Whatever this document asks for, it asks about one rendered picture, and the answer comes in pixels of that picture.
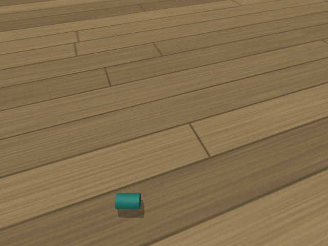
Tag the can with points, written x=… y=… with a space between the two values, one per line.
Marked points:
x=127 y=201

